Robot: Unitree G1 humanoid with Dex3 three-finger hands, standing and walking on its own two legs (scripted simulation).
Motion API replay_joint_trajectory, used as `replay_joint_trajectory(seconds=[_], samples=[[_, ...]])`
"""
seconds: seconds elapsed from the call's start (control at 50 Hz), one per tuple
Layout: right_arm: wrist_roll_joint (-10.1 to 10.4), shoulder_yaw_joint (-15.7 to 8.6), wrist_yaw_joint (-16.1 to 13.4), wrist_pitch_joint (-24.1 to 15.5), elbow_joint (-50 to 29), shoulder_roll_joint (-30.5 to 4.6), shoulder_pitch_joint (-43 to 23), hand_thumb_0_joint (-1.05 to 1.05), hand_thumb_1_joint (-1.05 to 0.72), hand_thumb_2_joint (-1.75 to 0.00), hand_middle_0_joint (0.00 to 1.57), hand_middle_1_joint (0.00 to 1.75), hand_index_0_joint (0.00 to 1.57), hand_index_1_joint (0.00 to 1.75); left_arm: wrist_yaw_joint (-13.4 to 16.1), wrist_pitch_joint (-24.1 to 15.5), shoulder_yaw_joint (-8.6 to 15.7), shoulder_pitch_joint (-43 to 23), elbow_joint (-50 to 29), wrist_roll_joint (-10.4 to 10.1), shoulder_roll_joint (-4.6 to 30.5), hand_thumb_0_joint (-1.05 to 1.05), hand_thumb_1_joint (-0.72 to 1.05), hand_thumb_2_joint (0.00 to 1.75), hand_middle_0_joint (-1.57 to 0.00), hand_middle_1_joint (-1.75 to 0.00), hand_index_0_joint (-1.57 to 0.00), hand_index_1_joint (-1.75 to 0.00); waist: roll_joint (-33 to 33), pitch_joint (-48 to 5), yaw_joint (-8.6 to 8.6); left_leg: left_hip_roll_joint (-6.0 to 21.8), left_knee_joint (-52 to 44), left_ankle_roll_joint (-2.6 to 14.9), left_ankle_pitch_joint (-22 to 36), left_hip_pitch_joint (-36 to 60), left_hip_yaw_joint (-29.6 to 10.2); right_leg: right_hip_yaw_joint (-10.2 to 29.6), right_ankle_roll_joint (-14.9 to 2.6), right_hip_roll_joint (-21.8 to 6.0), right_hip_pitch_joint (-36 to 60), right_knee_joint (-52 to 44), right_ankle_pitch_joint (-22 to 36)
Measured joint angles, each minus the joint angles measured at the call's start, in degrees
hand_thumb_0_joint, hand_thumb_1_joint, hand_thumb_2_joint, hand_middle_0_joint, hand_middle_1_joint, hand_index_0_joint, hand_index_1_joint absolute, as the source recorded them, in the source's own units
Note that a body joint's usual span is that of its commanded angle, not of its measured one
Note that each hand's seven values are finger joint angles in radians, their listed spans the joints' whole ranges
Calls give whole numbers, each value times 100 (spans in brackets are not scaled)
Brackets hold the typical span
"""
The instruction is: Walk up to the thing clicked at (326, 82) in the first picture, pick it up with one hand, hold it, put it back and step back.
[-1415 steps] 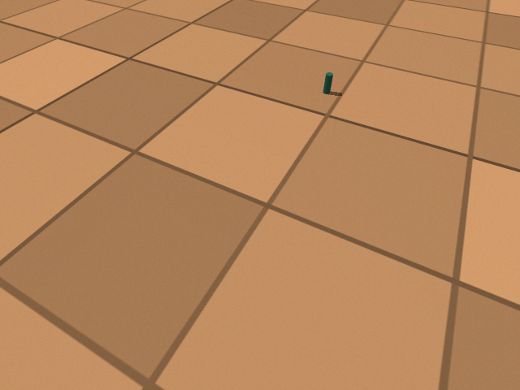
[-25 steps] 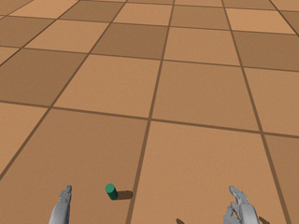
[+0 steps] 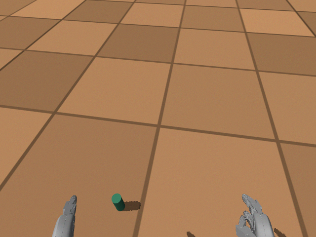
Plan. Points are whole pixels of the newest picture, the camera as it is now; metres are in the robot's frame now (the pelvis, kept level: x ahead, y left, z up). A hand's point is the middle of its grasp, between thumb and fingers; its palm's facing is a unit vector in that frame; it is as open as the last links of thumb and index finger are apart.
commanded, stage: home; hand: left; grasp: from the side
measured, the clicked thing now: (118, 202) +0.42 +0.24 -0.65
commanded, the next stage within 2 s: stand in 0.50 s
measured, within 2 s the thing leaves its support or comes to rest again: neither
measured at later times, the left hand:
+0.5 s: hand (88, 231) +0.17 +0.19 -0.05, palm faces +0.11 -0.95 -0.29, open 17.5 cm
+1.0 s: hand (88, 233) +0.17 +0.19 -0.06, palm faces +0.05 -0.95 -0.31, open 10.4 cm
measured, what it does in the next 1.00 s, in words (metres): stands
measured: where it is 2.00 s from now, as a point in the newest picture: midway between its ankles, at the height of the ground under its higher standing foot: outside the picture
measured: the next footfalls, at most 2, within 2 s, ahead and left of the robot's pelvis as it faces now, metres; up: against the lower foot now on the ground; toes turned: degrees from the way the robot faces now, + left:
none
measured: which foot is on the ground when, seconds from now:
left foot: down 0.00-1.00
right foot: down 0.00-1.00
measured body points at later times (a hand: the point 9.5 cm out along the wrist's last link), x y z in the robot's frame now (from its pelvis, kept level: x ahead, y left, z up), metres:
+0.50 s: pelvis +0.00 +0.01 +0.00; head +0.02 +0.00 +0.45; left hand +0.16 +0.24 -0.03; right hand +0.17 -0.23 -0.07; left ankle +0.01 +0.14 -0.69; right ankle +0.01 -0.13 -0.69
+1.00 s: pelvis +0.00 +0.01 +0.00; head +0.02 +0.01 +0.45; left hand +0.16 +0.24 -0.04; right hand +0.16 -0.23 -0.08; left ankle +0.01 +0.14 -0.69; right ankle +0.01 -0.13 -0.69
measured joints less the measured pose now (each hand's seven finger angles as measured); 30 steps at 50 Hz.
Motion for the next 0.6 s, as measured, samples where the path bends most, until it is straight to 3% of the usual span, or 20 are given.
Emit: replay_joint_trajectory(seconds=[0.6], samples=[[-29, 4, 9, -22, 20, 32, 25, 1, -90, -90, 20, 30, 20, 30, 5, 0, 6, 0, -13, 16, 4, -1, -55, 5, -5, -5, -5, -5, 9, -3, 5, -10, 27, 39, -43, 28, 13, 17, 42, -7, 53, -37, -2]])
